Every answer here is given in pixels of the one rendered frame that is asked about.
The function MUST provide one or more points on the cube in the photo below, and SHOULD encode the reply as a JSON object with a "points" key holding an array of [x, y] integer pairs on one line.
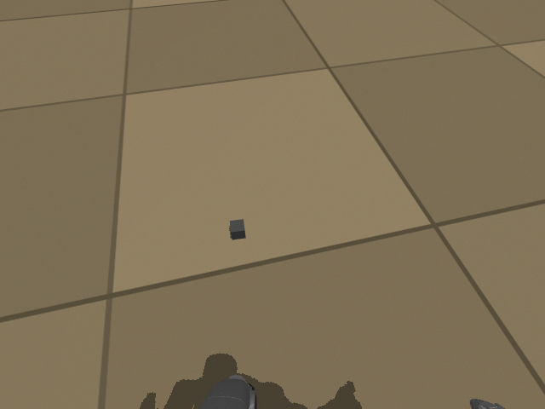
{"points": [[237, 229]]}

